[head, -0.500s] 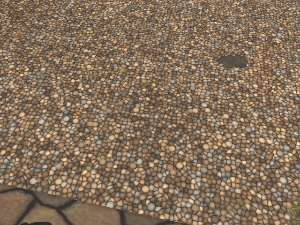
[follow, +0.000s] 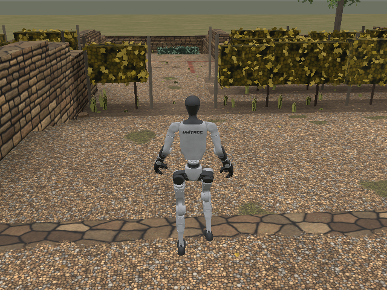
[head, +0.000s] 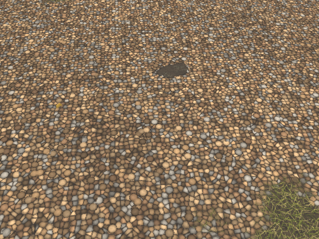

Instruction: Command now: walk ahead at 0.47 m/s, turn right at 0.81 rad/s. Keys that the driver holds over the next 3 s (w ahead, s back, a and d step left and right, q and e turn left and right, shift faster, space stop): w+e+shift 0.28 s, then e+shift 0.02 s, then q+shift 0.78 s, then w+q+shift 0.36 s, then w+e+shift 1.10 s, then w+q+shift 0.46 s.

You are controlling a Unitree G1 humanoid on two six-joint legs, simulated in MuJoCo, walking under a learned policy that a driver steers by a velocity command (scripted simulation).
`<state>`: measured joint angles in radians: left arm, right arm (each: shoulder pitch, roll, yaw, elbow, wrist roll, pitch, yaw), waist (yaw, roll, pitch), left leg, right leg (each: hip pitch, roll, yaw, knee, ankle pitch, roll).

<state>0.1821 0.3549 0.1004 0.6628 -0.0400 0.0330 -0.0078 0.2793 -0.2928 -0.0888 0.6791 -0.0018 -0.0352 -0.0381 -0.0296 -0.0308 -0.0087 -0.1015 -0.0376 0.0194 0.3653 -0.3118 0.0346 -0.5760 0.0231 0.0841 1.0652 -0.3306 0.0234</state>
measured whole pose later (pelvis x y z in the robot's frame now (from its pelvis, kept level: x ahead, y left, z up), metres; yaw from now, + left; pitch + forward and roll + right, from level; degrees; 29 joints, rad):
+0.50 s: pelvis +0.24 -0.17 -0.02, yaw -20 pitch +1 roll -1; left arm 0.13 0.27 0.03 0.67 0.01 -0.06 -0.05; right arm 0.33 -0.31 -0.04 0.78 0.04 -0.07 -0.02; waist -0.05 0.02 0.11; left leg -0.40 0.10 -0.08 1.29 -0.41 -0.03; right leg -0.42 0.04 -0.13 0.63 -0.23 -0.10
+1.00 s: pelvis +0.44 -0.22 -0.05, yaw +2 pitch +1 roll -1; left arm 0.03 0.28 0.06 0.70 0.00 -0.01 0.00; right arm 0.28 -0.32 -0.09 0.62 0.00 0.00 0.03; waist -0.06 -0.01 0.10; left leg -0.40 -0.07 0.05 0.56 -0.18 0.11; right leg -0.41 0.03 -0.05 1.37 -0.61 0.04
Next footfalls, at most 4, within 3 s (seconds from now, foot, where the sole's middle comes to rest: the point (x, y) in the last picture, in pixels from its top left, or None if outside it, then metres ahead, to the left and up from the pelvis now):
0.36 right None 0.32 -0.27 -0.78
0.90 left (195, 227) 0.55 -0.16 -0.81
1.34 right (241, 203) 0.66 -0.37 -0.81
1.80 left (141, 170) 0.83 0.08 -0.81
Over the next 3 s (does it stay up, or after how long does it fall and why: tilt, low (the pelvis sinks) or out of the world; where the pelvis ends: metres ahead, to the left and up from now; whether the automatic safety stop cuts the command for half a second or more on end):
stays up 1.79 -0.08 -0.03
